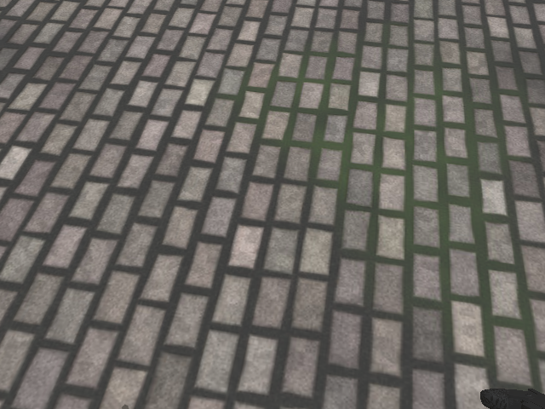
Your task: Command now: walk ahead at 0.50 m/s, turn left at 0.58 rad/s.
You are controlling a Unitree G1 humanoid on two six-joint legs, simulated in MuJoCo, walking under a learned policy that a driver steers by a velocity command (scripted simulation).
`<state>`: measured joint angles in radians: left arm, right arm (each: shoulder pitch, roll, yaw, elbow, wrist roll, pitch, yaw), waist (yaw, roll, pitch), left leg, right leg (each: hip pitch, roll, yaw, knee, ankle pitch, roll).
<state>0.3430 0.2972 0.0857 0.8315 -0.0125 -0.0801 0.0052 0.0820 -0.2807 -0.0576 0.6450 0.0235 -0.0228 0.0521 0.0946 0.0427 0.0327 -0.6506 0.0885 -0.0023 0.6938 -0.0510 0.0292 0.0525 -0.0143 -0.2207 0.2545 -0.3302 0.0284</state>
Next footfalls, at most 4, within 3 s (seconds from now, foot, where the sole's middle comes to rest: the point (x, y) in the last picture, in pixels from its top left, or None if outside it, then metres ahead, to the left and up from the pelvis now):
0.08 left None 0.21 0.12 -0.77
0.62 right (345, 389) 0.51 -0.09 -0.77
1.06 left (248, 366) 0.55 0.15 -0.77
1.38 right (350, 388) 0.52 -0.10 -0.77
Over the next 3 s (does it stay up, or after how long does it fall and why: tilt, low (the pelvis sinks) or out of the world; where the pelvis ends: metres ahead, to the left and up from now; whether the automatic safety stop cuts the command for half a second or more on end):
stays up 0.57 -0.03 -0.01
